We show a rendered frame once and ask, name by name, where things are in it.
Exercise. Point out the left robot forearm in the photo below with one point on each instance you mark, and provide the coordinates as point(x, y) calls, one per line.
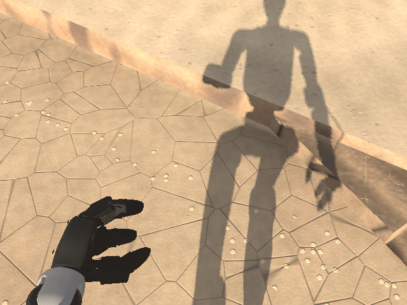
point(58, 286)

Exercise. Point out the left robot hand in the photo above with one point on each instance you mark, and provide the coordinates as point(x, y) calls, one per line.
point(82, 240)

